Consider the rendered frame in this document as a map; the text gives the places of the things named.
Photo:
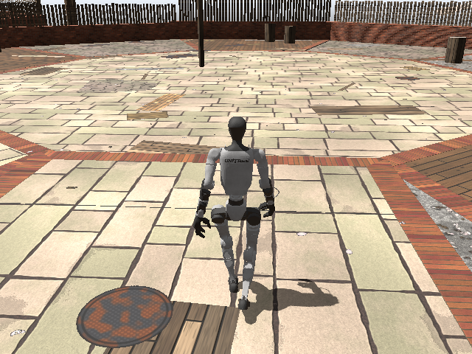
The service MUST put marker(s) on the robot left thigh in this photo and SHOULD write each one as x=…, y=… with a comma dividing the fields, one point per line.
x=218, y=216

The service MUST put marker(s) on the robot right forearm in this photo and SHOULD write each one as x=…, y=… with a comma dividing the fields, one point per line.
x=268, y=193

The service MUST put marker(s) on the right robot hand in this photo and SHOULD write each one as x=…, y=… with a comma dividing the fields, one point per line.
x=264, y=206

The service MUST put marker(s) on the robot left forearm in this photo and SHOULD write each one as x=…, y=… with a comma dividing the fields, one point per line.
x=202, y=201

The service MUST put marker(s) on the left robot shin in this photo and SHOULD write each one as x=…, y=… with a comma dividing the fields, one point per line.
x=229, y=260

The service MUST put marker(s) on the right robot upper arm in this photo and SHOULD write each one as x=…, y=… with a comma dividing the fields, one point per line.
x=262, y=167

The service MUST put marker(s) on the left robot upper arm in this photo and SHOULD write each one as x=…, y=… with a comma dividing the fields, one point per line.
x=213, y=155

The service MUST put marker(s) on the left robot hand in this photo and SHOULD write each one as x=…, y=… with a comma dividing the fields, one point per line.
x=197, y=225

